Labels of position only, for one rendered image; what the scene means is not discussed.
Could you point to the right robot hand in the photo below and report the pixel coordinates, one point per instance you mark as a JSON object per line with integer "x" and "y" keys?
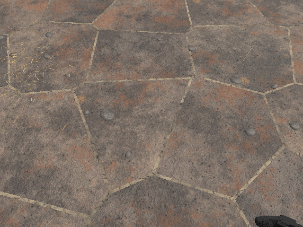
{"x": 276, "y": 221}

